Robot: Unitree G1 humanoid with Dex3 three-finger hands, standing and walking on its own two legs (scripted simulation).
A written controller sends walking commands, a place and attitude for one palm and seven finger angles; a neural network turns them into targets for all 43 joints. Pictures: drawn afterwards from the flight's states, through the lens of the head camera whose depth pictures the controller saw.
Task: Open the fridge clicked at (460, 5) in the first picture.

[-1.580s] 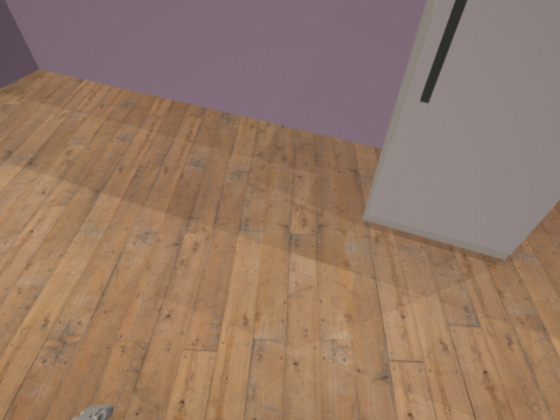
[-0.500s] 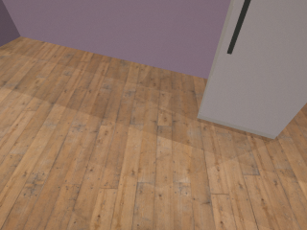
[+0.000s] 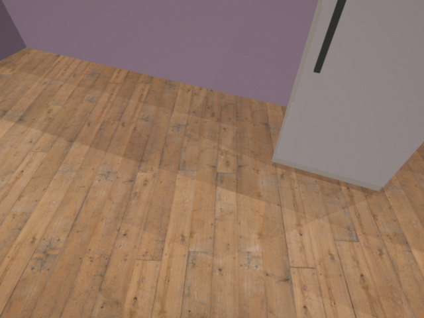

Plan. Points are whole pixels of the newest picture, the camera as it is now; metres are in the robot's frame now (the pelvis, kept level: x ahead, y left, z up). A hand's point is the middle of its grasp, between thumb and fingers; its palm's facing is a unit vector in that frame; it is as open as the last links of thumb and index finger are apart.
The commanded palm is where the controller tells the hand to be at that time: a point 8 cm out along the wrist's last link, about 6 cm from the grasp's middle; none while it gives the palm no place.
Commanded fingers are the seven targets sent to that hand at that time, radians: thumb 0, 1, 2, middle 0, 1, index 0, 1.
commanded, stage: walk to a spot facing it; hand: left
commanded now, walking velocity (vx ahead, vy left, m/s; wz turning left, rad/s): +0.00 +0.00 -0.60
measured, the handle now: (339, 5) +1.08 -0.39 +0.17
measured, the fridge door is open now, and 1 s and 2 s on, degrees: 0 0 0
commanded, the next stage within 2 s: none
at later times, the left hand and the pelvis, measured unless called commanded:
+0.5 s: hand out of the picture +0.05 +0.15 -0.17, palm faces -0.17 -0.95 -0.28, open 7.4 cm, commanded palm none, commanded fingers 0.00 0.90 0.90 -0.20 -0.30 -0.20 -0.30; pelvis -0.03 -0.04 -0.02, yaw -13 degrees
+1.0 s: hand out of the picture +0.14 +0.19 -0.19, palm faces -0.37 -0.91 -0.20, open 7.4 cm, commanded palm none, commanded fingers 0.00 0.90 0.90 -0.20 -0.30 -0.20 -0.30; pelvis +0.07 +0.00 -0.01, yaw -29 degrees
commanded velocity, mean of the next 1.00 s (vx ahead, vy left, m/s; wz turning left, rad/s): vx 0.18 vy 0.00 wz -0.60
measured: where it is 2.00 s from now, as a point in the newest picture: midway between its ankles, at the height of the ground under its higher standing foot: (248, 293)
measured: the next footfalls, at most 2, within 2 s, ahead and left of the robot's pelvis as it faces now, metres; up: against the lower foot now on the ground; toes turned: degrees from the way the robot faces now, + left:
left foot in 1.00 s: +0.17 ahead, +0.07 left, +0.00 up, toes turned -28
right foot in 1.58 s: +0.27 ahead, -0.21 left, +0.00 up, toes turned -60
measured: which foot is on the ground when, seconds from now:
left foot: down 0.00-0.36, up 0.38-0.98, down 1.00-1.00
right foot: down 0.00-1.00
